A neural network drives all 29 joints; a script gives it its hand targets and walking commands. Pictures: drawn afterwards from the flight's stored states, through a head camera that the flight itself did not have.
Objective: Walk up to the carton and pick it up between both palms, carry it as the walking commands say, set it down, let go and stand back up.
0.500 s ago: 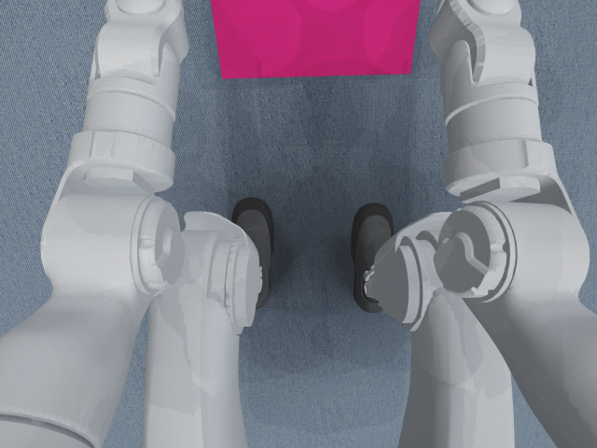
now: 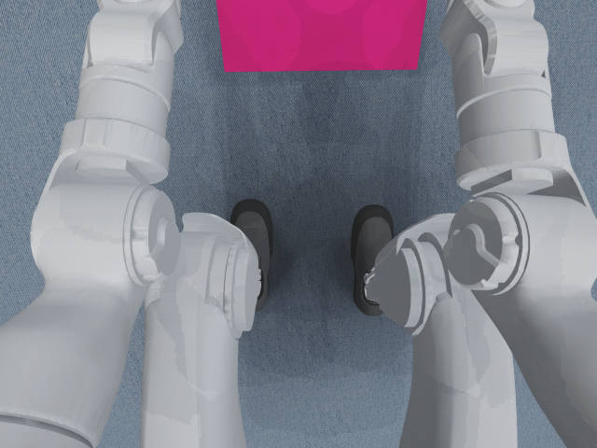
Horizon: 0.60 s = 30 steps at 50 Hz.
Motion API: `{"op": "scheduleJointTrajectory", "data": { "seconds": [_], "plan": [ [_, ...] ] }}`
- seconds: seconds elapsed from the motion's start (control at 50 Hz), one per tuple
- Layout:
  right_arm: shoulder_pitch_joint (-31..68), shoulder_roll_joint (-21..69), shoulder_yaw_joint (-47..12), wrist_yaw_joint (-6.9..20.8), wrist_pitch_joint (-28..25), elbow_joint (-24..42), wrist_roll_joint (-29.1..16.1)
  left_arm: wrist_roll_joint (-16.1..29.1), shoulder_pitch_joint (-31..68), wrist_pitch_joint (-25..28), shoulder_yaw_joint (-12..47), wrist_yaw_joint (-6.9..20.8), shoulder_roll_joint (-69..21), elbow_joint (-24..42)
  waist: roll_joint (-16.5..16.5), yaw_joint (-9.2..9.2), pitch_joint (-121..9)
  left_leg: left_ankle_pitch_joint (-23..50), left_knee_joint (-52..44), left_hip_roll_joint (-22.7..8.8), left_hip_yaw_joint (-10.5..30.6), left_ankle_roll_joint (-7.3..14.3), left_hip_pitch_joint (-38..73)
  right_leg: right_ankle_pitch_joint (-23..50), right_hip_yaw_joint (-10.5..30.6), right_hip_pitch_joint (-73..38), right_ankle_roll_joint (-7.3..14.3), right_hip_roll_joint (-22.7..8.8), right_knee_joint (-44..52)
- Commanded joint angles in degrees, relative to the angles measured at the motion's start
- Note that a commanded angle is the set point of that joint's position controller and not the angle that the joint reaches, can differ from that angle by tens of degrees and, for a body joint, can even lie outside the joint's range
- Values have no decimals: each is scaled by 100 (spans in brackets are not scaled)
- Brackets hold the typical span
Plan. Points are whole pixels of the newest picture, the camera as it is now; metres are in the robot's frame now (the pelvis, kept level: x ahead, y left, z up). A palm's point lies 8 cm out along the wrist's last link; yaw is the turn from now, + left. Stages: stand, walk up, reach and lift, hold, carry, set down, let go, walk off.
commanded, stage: set down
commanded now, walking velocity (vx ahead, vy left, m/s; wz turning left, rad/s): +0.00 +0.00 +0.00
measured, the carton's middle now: out of the picture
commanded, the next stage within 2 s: none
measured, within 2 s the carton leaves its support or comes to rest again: rests again in 1.44 s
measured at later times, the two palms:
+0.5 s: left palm out of the picture +0.55 +0.18 -0.19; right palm out of the picture +0.56 -0.11 -0.18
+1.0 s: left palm out of the picture +0.56 +0.17 -0.20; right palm out of the picture +0.57 -0.12 -0.18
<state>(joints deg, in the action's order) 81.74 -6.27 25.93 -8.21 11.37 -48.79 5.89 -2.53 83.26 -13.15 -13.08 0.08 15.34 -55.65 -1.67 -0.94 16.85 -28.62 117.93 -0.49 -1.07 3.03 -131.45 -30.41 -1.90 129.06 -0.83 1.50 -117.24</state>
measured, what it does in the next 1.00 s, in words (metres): stands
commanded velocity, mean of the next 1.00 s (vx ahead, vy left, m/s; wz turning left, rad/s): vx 0.00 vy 0.00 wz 0.00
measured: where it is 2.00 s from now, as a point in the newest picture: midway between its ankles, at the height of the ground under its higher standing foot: (311, 275)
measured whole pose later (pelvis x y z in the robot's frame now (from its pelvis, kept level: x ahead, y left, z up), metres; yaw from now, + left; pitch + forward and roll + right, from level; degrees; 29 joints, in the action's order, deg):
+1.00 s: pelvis +0.01 +0.00 -0.01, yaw +0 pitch +42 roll -3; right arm 84.5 -8.8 26.2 -5.1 10.1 -51.1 5.9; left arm -5.3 85.2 -10.4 -17.5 4.7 15.3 -55.7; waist -1.7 -0.9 18.8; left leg -30.8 121.0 -0.5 -1.0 3.0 -132.4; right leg -32.5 -1.9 130.3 -0.7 1.9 -120.5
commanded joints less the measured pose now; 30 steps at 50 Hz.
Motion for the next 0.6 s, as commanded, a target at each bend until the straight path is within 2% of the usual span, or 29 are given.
{"op": "scheduleJointTrajectory", "data": {
  "seconds": [0.0,0.04,0.06,0.08,0.18,0.2,0.26,0.32,0.34,0.44,0.52,0.58],
  "plan": [
    [2341,5120,-1898,1677,131,-619,-413,257,2953,328,1336,1333,-4052,477,-121,-446,-5305,1341,-372,456,260,-48,3359,849,36,-2098,27,733,132],
    [2263,5093,-1833,1687,140,-715,-399,199,2911,305,1283,1341,-4025,433,-89,-442,-5218,1277,-388,445,258,-48,3325,815,34,-2063,26,735,141],
    [2253,5056,-1837,1690,151,-710,-391,173,2863,303,1234,1349,-3968,384,-180,-430,-5166,1216,-388,440,272,-30,3296,757,23,-2056,13,734,146],
    [2204,5112,-1816,1705,166,-781,-388,120,2868,297,1218,1345,-3918,404,-124,-495,-5109,1222,-388,434,257,-25,3300,736,44,-1989,24,730,145],
    [2170,5063,-1852,1729,158,-770,-414,28,2659,274,1119,1375,-3924,282,-213,-535,-5005,1249,-329,420,267,-3,3195,791,70,-2032,10,733,127],
    [2174,5051,-1843,1726,156,-749,-418,72,2743,283,1171,1373,-3897,354,-234,-487,-5025,1233,-325,417,280,-1,3242,764,45,-1994,6,734,103],
    [2153,5035,-1845,1749,156,-787,-453,-14,2618,268,1095,1365,-3867,255,-165,-555,-4995,1257,-317,412,281,12,3308,762,60,-1931,5,728,73],
    [2024,4995,-1775,1767,160,-866,-393,-42,2441,244,1075,1393,-3918,138,-145,-487,-4795,1265,-305,412,289,7,3204,764,56,-1800,11,734,78],
    [1973,4985,-1770,1767,167,-896,-367,-32,2484,254,1061,1407,-3895,196,-255,-450,-4777,1221,-300,416,291,6,3129,754,46,-1854,2,724,81],
    [1937,4935,-1749,1796,167,-941,-380,-178,2281,222,937,1408,-3837,36,-202,-559,-4662,1161,-293,405,297,28,3157,659,60,-1740,2,732,44],
    [1821,4896,-1716,1804,172,-1012,-347,-204,2133,212,873,1420,-3839,-46,-250,-486,-4558,1189,-260,410,302,42,3139,680,63,-1748,-3,719,40],
    [1850,4833,-1736,1811,141,-979,-384,-226,2102,216,874,1421,-3812,-37,-196,-535,-4582,1244,-224,398,315,36,3146,745,83,-1732,7,718,-10]
  ]
}}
